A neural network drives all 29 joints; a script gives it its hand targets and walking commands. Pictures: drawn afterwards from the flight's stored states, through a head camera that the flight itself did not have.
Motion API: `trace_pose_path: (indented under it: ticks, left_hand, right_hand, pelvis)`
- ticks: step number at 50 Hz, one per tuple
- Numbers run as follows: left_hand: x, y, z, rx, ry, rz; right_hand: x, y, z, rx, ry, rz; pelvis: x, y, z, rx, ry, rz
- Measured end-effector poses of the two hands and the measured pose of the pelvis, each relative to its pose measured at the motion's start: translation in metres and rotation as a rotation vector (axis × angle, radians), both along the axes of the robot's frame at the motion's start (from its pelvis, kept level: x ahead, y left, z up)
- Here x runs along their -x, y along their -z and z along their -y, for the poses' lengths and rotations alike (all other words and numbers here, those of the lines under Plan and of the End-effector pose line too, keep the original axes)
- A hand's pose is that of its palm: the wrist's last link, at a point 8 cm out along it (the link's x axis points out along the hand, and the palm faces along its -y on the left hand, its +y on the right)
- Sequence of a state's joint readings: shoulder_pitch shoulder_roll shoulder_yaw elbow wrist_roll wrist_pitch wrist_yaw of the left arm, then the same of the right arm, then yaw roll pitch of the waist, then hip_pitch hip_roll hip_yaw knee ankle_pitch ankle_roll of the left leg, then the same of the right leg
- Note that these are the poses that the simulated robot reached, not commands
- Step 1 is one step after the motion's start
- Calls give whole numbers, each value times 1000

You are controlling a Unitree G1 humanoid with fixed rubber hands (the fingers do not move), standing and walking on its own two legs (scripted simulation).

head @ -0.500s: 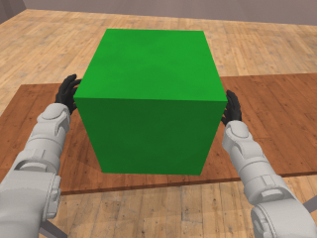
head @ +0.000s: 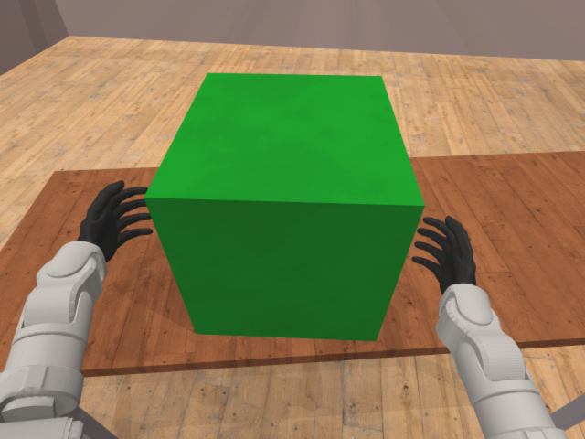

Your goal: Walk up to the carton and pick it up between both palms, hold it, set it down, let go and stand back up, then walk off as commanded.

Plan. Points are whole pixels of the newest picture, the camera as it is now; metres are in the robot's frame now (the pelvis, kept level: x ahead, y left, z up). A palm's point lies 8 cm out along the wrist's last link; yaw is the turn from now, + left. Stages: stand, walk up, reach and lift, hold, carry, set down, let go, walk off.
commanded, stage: set down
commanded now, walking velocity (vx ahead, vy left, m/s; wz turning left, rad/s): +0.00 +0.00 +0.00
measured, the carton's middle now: (289, 203) +0.47 +0.01 +0.09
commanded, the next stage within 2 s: none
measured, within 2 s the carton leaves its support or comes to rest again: neither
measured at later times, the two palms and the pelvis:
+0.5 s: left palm (60, 304) +0.28 +0.29 +0.11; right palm (469, 332) +0.24 -0.19 +0.08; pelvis +0.00 +0.00 +0.00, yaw -1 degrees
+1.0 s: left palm (44, 372) +0.21 +0.28 +0.09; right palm (482, 377) +0.19 -0.19 +0.07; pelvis +0.01 +0.00 +0.00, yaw -1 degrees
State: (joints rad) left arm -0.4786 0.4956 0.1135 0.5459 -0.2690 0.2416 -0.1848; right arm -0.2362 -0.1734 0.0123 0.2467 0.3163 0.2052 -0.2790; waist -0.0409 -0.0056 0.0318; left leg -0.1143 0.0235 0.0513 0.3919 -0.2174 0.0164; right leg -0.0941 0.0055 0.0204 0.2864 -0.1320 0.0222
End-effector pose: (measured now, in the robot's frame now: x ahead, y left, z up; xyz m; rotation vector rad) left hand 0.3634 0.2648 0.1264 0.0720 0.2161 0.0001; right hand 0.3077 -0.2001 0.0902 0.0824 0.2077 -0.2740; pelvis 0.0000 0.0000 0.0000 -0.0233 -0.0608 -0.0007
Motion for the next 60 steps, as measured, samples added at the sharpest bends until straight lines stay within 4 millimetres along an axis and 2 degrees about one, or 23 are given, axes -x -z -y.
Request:
trace_pose_path:
  ticks: [7, 13, 20, 28, 48, 60]
  left_hand:
    - [19, 6, -7, 5, -12, -17]
    - [36, 6, -8, 12, -14, -1]
    - [67, 15, -17, 1, -33, -18]
    - [96, 17, -25, -13, -42, -8]
    - [153, 31, -18, -55, -31, -43]
    - [182, 47, -17, -81, -50, -92]
  right_hand:
    - [21, 6, 6, 3, 7, -18]
    - [35, 4, 2, 6, -10, -19]
    - [59, 10, -3, 14, -24, -53]
    - [77, 12, -10, 7, -35, -78]
    - [117, 15, -11, 12, -32, -149]
    - [131, 21, -10, 46, -53, -204]
  pelvis:
    - [-2, 0, -1, -1, 8, 21]
    - [-2, -1, -1, -3, 14, 28]
    - [0, -1, 0, -4, 17, 50]
    - [3, -1, 0, -7, 12, 50]
    - [-7, -1, 1, -6, 11, 50]
    - [-14, -1, 4, -2, -3, 37]
